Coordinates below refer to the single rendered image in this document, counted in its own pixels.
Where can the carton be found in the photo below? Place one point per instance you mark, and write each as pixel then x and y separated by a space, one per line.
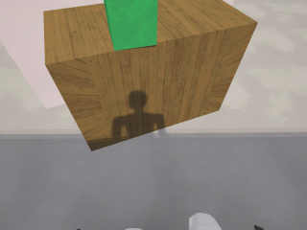
pixel 132 23

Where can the pedestal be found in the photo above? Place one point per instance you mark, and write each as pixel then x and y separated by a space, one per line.
pixel 115 96

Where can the robot right thigh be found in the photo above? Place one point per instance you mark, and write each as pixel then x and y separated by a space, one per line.
pixel 203 221

